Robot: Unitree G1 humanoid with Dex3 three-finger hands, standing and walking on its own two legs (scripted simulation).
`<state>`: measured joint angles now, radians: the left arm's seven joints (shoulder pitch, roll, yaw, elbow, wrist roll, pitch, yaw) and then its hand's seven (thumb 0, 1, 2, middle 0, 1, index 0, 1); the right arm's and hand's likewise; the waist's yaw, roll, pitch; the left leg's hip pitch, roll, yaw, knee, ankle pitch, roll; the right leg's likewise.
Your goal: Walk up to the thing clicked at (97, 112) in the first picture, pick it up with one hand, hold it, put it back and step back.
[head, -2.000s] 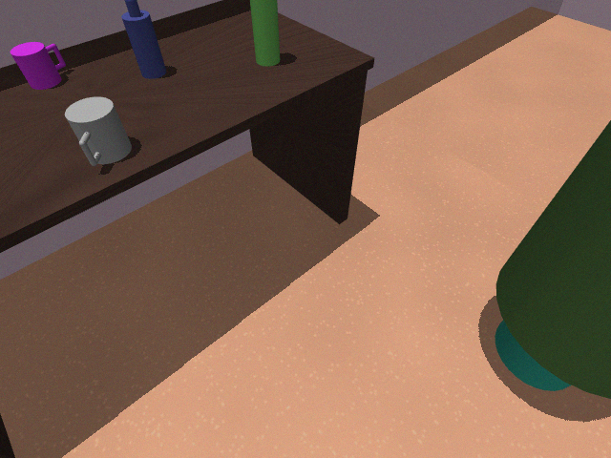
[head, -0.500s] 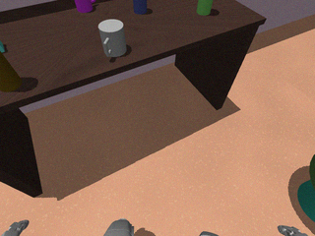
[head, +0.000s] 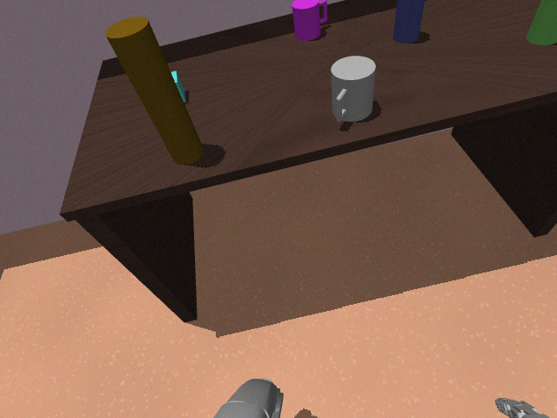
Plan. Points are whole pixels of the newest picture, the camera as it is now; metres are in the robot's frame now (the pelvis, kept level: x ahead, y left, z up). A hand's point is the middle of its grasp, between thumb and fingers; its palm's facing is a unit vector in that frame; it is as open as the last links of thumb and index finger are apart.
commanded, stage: walk up
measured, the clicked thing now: (349, 93) +0.73 -0.11 +0.02
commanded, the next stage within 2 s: stand in 2.00 s
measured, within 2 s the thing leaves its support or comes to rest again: neither
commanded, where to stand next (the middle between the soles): +0.10 +0.04 m, yaw +5 degrees
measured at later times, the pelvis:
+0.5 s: pelvis +0.05 +0.08 -0.02, yaw +7 degrees
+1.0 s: pelvis +0.03 +0.05 -0.01, yaw +9 degrees
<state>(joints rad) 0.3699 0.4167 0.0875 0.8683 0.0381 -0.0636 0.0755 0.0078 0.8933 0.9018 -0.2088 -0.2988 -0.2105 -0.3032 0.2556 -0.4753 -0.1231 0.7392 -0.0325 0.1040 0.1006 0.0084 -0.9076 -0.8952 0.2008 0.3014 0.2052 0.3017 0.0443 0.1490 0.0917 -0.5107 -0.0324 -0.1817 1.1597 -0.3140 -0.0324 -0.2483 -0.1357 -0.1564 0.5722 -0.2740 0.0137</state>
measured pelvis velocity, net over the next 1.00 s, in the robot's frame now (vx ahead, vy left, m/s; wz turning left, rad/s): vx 0.03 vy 0.05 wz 0.15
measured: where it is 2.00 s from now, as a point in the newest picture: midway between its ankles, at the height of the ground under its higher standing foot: outside the picture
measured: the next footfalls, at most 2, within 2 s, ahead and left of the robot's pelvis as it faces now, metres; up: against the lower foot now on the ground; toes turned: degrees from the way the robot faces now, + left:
left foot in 0.14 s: +0.08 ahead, +0.20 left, +0.00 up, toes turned +6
right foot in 0.52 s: +0.13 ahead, -0.05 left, +0.00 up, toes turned +6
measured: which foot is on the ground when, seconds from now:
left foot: up 0.00-0.12, down 0.14-1.00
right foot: down 0.00-0.16, up 0.18-0.50, down 0.52-1.00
